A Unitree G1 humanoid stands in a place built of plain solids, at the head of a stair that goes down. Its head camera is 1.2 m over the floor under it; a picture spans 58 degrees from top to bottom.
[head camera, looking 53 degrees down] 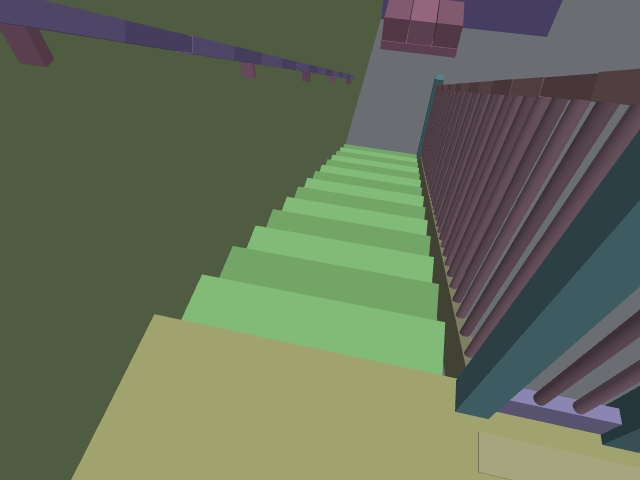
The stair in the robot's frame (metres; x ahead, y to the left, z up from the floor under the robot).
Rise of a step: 0.17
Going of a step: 0.26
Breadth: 0.90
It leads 13 degrees to the right of straight ahead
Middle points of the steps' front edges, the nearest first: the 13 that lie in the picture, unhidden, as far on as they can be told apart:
0.52 0.07 0.00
0.77 0.00 -0.17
1.03 -0.05 -0.34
1.28 -0.11 -0.51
1.54 -0.17 -0.68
1.79 -0.23 -0.85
2.05 -0.28 -1.02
2.31 -0.34 -1.19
2.56 -0.40 -1.36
2.82 -0.45 -1.53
3.07 -0.51 -1.70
3.33 -0.57 -1.87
3.58 -0.63 -2.04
